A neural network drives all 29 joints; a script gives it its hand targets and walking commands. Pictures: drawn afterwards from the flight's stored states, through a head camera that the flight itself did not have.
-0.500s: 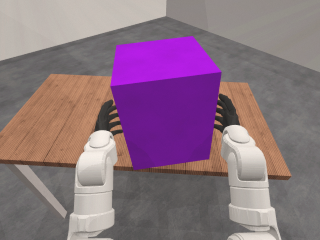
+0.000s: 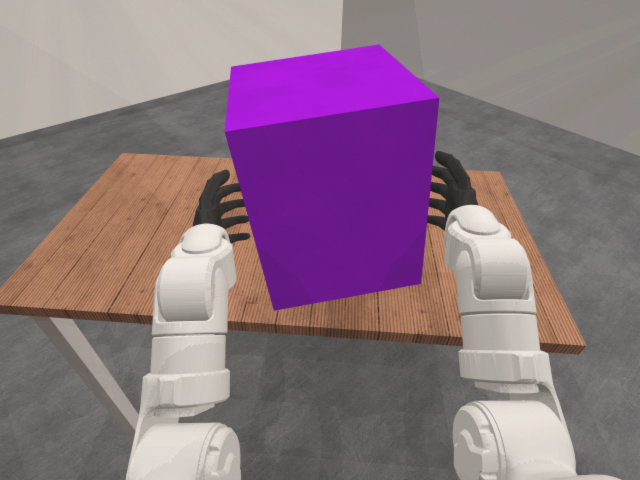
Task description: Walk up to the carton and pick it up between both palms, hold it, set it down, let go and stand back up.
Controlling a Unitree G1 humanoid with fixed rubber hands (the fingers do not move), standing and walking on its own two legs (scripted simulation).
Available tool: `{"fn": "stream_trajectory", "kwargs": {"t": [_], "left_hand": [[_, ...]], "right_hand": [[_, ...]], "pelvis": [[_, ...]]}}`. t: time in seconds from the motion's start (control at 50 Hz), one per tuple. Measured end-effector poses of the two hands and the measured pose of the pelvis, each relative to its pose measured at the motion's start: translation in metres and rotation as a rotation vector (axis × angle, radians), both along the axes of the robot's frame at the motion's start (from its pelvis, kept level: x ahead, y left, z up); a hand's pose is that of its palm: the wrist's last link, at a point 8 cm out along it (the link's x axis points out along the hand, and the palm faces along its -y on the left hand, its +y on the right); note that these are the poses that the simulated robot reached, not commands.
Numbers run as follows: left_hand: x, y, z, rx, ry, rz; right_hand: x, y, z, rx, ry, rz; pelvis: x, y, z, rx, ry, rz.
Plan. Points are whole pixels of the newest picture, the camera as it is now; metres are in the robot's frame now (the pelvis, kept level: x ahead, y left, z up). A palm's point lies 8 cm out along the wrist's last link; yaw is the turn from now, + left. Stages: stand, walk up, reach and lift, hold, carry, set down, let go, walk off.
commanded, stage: hold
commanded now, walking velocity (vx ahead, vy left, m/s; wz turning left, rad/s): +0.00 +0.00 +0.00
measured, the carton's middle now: (327, 176) +0.44 +0.01 +0.20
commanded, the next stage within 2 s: set down in 0.86 s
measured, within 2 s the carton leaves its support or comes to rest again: neither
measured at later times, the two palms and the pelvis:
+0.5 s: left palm (236, 214) +0.40 +0.13 +0.17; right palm (455, 194) +0.42 -0.16 +0.19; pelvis +0.03 -0.03 +0.00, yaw +0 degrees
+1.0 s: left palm (223, 246) +0.35 +0.14 +0.15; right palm (456, 228) +0.36 -0.15 +0.17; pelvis +0.05 -0.03 +0.01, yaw -1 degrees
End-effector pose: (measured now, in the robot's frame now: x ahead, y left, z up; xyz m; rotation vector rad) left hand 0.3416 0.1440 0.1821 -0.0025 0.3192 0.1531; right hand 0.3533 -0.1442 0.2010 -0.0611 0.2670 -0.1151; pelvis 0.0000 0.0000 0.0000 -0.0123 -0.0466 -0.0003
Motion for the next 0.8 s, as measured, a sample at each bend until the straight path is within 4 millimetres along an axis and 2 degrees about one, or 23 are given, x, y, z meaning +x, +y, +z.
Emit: {"fn": "stream_trajectory", "kwargs": {"t": [0.14,0.24,0.5,0.62,0.8], "left_hand": [[0.019,-0.009,0.010,0.005,-0.014,-0.003],[0.033,-0.012,0.009,0.005,-0.008,0.006],[0.057,-0.019,-0.016,0.014,0.003,0.028],[0.054,-0.026,-0.014,0.024,-0.032,0.031],[0.029,-0.023,-0.002,0.032,-0.062,0.037]], "right_hand": [[0.016,-0.009,0.012,-0.004,-0.016,0.000],[0.031,-0.013,0.014,-0.001,-0.010,0.021],[0.063,-0.018,-0.016,0.009,-0.006,0.025],[0.058,-0.023,-0.013,0.011,-0.047,0.002],[0.031,-0.020,-0.002,0.019,-0.079,-0.003]], "pelvis": [[0.000,-0.005,-0.001,0.003,0.022,-0.009],[0.005,-0.011,-0.001,0.007,0.031,-0.015],[0.033,-0.028,0.004,0.003,0.088,-0.006],[0.051,-0.033,0.007,0.007,0.103,-0.006],[0.065,-0.034,0.007,0.009,0.056,-0.004]]}}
